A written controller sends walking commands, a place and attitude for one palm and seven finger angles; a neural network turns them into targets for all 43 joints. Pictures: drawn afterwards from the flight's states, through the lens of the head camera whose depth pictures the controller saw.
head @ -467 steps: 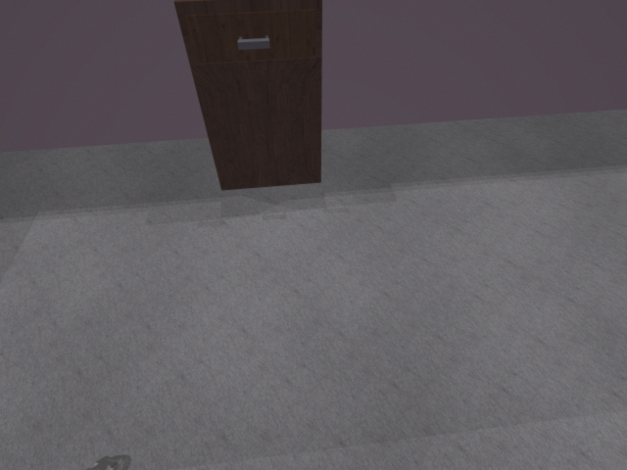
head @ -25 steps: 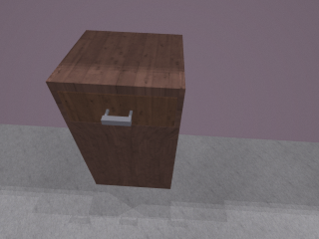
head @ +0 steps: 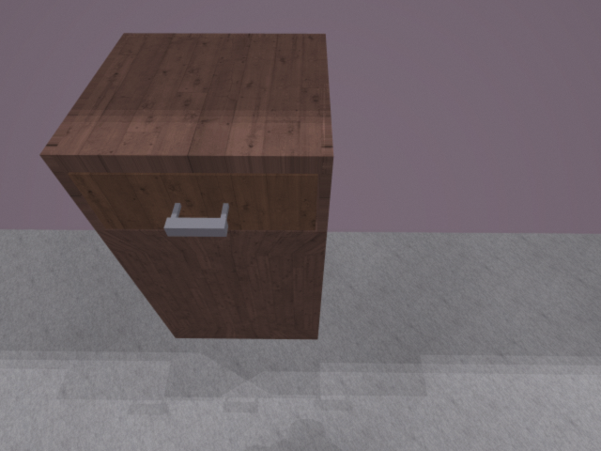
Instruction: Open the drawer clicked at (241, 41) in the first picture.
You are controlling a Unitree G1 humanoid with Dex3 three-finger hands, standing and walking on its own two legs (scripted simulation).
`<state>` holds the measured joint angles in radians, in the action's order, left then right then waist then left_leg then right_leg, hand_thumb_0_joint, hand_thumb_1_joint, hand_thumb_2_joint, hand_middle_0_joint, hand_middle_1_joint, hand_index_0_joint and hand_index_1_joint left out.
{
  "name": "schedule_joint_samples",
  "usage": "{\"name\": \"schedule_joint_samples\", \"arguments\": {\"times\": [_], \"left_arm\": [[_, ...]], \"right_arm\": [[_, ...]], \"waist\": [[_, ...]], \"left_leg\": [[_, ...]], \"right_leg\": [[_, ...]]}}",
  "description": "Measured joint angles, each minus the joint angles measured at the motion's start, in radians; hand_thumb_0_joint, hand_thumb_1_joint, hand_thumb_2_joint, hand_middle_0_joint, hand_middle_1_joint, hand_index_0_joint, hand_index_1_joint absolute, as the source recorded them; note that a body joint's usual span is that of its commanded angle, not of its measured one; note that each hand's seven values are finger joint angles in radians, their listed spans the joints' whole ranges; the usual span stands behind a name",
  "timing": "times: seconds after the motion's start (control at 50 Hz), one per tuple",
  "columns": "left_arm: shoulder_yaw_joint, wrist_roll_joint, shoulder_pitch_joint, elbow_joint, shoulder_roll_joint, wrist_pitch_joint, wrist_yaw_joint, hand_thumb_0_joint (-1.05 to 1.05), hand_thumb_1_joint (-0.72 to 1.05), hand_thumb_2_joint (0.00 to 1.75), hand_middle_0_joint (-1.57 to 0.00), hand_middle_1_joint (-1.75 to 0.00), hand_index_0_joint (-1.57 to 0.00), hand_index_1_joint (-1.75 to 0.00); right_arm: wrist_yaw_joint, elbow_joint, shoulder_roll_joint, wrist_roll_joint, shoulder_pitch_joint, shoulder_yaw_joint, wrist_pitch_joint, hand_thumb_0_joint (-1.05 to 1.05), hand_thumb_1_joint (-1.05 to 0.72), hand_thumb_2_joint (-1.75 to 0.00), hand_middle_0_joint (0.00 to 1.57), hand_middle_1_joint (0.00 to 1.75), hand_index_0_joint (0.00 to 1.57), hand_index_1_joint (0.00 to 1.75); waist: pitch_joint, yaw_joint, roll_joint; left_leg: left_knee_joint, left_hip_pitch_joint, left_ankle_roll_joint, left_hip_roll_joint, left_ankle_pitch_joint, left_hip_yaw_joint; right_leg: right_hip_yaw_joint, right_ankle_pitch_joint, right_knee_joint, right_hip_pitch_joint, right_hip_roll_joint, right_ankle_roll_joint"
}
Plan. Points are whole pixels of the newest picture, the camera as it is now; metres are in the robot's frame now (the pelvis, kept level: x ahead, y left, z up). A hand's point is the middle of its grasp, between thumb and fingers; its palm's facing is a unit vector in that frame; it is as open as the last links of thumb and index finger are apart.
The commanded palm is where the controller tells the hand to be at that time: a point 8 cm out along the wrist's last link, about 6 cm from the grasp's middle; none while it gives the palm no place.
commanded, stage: come to a stop and stand still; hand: left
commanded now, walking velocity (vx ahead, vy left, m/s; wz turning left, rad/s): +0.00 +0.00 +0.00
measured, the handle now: (199, 217) +0.51 +0.22 -0.06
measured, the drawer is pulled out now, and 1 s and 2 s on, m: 0.00 0.00 0.00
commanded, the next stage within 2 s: look again from close up in 0.62 s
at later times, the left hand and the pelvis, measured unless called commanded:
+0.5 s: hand out of the picture -0.08 +0.16 -0.17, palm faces +0.06 -0.98 -0.17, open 7.3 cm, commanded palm none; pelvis -0.05 +0.00 +0.01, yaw +1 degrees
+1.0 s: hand out of the picture -0.07 +0.17 -0.17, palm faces +0.06 -0.98 -0.18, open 7.4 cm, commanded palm none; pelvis -0.06 +0.01 +0.00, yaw +2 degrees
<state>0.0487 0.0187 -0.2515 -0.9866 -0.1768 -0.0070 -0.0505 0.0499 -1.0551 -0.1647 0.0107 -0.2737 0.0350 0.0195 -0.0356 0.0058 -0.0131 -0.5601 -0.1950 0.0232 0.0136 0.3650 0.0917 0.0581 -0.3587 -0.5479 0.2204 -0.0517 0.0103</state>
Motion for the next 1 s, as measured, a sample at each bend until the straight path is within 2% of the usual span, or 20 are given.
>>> {"name": "schedule_joint_samples", "arguments": {"times": [0.08, 0.24, 0.38, 0.52, 0.72, 0.78, 0.88, 1.0], "left_arm": [[-0.011, -0.004, 0.036, -0.014, 0.002, -0.006, 0.002, 0.01, 0.92, 0.89, -0.20, -0.30, -0.20, -0.30], [-0.028, -0.005, 0.037, -0.047, 0.019, -0.002, 0.004, 0.00, 0.94, 0.89, -0.20, -0.30, -0.20, -0.30], [-0.041, -0.002, -0.014, -0.092, 0.012, -0.002, 0.016, 0.00, 0.94, 0.89, -0.20, -0.30, -0.20, -0.30], [-0.050, -0.002, -0.091, -0.134, 0.038, -0.001, 0.020, 0.00, 0.92, 0.89, -0.20, -0.30, -0.20, -0.30], [-0.057, -0.002, -0.155, -0.169, 0.084, 0.005, 0.016, 0.01, 0.91, 0.89, -0.20, -0.30, -0.20, -0.30], [-0.072, 0.001, -0.143, -0.164, 0.092, 0.025, 0.008, 0.01, 0.91, 0.89, -0.20, -0.30, -0.20, -0.30], [-0.070, 0.000, -0.113, -0.148, 0.079, 0.025, 0.017, 0.01, 0.91, 0.89, -0.20, -0.30, -0.20, -0.30], [-0.061, -0.003, -0.072, -0.124, 0.059, 0.026, 0.018, 0.01, 0.91, 0.89, -0.20, -0.30, -0.20, -0.30]], "right_arm": [[-0.003, -0.009, -0.010, 0.003, 0.029, -0.007, 0.001, 0.01, -0.91, -0.90, 0.20, 0.29, 0.20, 0.29], [-0.010, -0.042, -0.002, 0.002, 0.047, -0.031, -0.009, 0.01, -0.92, -0.90, 0.20, 0.30, 0.20, 0.29], [-0.021, -0.063, 0.002, 0.002, 0.019, -0.044, -0.008, 0.01, -0.92, -0.90, 0.20, 0.30, 0.20, 0.30], [-0.023, -0.081, 0.018, 0.001, -0.029, -0.050, -0.008, 0.01, -0.91, -0.90, 0.20, 0.29, 0.20, 0.29], [-0.016, -0.103, 0.049, -0.003, -0.075, -0.053, -0.014, 0.01, -0.91, -0.90, 0.20, 0.30, 0.20, 0.29], [-0.027, -0.066, 0.045, -0.002, -0.073, -0.058, -0.015, 0.01, -0.91, -0.90, 0.20, 0.30, 0.20, 0.29], [-0.028, -0.006, 0.039, 0.006, -0.070, -0.062, -0.029, 0.01, -0.91, -0.90, 0.20, 0.30, 0.20, 0.29], [-0.021, -0.011, 0.016, 0.007, -0.067, -0.063, -0.039, 0.03, -0.93, -0.90, 0.20, 0.30, 0.20, 0.30]], "waist": [[-0.008, 0.005, 0.001], [0.011, -0.008, 0.018], [0.030, -0.013, 0.023], [0.025, -0.017, 0.023], [0.021, -0.019, 0.023], [0.008, -0.016, 0.007], [0.014, -0.004, -0.010], [0.035, -0.011, -0.017]], "left_leg": [[0.019, 0.014, 0.017, 0.000, 0.017, -0.009], [0.096, 0.062, 0.011, -0.005, -0.050, -0.010], [0.148, 0.070, 0.012, -0.006, -0.100, -0.015], [0.168, 0.056, 0.017, 0.000, -0.125, -0.018], [0.162, 0.046, 0.022, 0.005, -0.127, -0.014], [0.084, -0.011, 0.022, -0.004, -0.098, -0.019], [0.023, -0.049, 0.036, 0.008, -0.068, -0.024], [0.054, -0.016, 0.039, 0.021, -0.075, -0.020]], "right_leg": [[0.007, 0.002, -0.026, 0.007, 0.001, 0.009], [0.011, 0.074, 0.074, -0.051, 0.012, 0.005], [0.018, 0.131, 0.143, -0.069, 0.016, 0.003], [0.020, 0.155, 0.162, -0.057, 0.011, 0.005], [0.017, 0.157, 0.154, -0.045, 0.006, 0.009], [0.022, 0.144, 0.110, -0.006, 0.009, 0.008], [0.026, 0.105, 0.035, 0.035, -0.006, 0.011], [0.020, 0.098, 0.038, 0.016, -0.019, 0.019]]}}
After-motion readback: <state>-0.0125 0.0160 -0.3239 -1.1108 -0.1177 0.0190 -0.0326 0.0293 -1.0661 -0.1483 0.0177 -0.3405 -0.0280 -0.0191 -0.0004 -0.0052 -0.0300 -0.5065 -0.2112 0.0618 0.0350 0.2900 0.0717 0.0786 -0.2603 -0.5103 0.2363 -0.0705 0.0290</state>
